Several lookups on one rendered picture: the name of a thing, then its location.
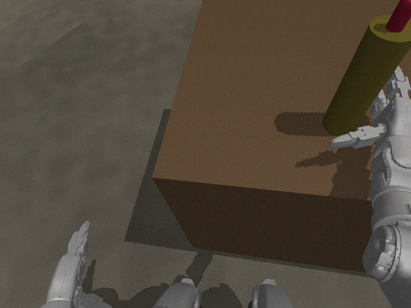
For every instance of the bottle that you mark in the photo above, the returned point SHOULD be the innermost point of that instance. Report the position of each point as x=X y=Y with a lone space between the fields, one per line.
x=382 y=48

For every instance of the right robot hand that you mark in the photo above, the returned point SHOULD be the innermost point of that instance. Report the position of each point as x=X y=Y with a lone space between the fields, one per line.
x=391 y=118

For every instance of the left robot hand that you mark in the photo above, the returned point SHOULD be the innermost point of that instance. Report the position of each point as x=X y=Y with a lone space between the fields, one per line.
x=65 y=282

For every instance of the right robot arm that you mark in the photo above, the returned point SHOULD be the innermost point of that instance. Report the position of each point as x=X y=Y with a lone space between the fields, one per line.
x=387 y=256

